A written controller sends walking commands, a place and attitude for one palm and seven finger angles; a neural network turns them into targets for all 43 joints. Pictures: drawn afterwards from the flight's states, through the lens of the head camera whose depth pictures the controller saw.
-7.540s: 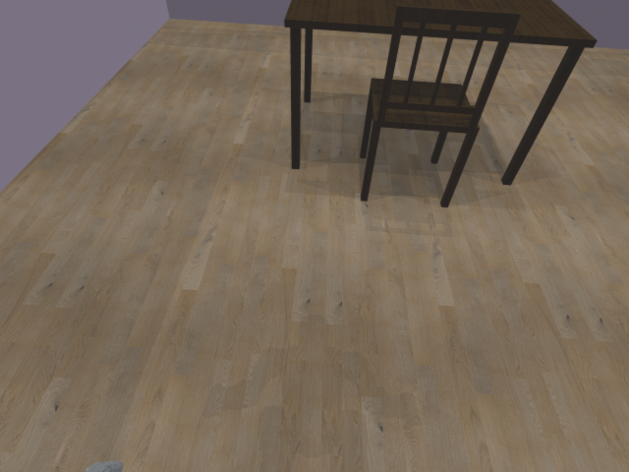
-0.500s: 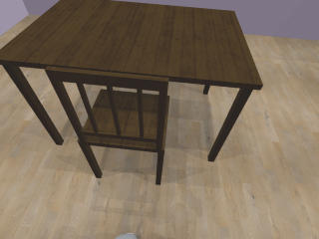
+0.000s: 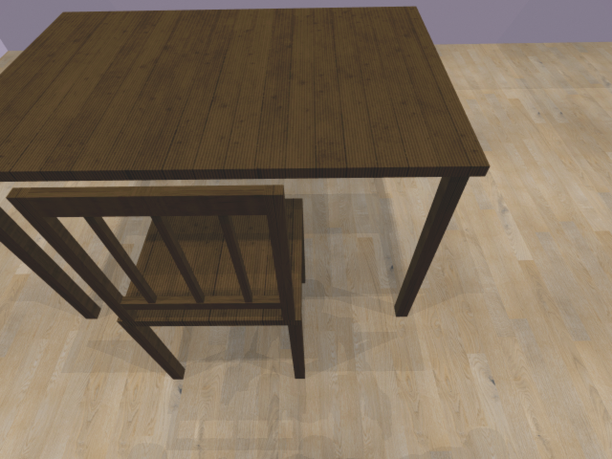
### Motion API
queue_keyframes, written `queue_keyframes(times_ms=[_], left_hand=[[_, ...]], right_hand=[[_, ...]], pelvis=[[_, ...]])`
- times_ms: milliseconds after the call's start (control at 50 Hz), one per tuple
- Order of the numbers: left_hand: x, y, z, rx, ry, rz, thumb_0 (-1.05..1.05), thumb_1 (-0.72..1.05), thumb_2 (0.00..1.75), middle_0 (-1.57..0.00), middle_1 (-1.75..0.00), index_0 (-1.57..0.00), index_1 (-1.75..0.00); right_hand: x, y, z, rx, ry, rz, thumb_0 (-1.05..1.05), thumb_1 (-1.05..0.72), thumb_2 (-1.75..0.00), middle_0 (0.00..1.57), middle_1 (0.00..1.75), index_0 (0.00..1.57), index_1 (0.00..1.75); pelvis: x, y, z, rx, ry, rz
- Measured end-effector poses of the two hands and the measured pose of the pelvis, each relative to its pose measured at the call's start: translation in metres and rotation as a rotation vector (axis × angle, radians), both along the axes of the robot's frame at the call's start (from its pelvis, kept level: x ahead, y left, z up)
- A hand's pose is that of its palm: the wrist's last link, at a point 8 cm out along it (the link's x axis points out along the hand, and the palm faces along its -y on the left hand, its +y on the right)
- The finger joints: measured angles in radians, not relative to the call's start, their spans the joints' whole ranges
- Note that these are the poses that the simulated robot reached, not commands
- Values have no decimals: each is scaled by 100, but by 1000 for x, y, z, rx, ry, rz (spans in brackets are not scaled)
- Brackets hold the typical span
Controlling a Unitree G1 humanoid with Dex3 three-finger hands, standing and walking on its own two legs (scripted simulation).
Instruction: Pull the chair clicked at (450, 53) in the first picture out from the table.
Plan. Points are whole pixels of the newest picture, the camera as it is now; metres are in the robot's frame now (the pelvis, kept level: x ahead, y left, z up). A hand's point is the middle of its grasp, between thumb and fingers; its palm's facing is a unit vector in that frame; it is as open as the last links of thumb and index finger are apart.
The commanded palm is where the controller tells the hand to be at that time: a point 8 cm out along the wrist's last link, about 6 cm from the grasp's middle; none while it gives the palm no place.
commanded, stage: come to a stop and stand still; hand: left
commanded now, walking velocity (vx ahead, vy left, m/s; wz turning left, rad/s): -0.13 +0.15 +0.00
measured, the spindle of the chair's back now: (182, 262) +0.44 +0.26 -0.10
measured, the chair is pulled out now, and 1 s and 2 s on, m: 0.00 0.00 0.00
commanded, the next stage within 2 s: look again from close up in 0.70 s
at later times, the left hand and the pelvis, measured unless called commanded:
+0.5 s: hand out of the picture -0.03 +0.21 -0.17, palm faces +0.09 -0.98 -0.19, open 7.4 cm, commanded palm none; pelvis -0.05 +0.02 +0.01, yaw +1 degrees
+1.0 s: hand out of the picture -0.07 +0.20 -0.17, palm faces +0.03 -0.98 -0.19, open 7.4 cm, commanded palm none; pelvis -0.06 +0.04 +0.01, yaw +0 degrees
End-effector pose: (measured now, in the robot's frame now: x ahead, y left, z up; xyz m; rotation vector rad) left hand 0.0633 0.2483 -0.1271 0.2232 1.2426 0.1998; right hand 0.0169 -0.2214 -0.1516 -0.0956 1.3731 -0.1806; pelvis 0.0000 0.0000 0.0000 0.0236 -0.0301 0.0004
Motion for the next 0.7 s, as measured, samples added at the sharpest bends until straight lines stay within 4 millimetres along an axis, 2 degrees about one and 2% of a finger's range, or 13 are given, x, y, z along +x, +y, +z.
queue_keyframes(times_ms=[140, 260, 380, 440, 520, 700], left_hand=[[-7, -18, 14, 9, -2, -1, 1, 91, 89, -20, -30, -20, -30], [-27, -21, 16, -16, -12, 17, 1, 91, 89, -20, -30, -21, -30], [-61, -5, 2, -55, 11, 48, 1, 90, 89, -20, -30, -21, -30], [-81, 6, -10, -79, 43, 70, 1, 90, 89, -20, -30, -21, -30], [-105, 13, -12, -95, 91, 83, 1, 91, 89, -20, -30, -21, -30], [-152, 5, -8, -104, 215, 80, 1, 91, 89, -20, -30, -20, -30]], right_hand=[[-2, -20, 0, 7, 21, -3, 1, -91, -90, 20, 29, 20, 30], [-4, -23, 9, -4, -8, 35, 1, -91, -90, 20, 29, 20, 30], [-11, -8, 18, -36, -65, 64, 1, -91, -90, 20, 29, 20, 30], [-25, 6, 20, -52, -73, 70, 0, -91, -90, 20, 29, 20, 30], [-47, 24, 26, -47, -35, 72, 1, -91, -90, 20, 29, 20, 30], [-77, 40, 17, -1, 31, 37, 1, -92, -90, 20, 29, 20, 30]], pelvis=[[-10, -9, 8, 11, 14, 12], [-24, -6, 12, 17, 23, 12], [-42, 10, 9, -7, 25, 8], [-50, 19, 5, -20, 19, 9], [-52, 26, 10, -16, 11, 13], [-56, 32, 12, -19, 1, -1]])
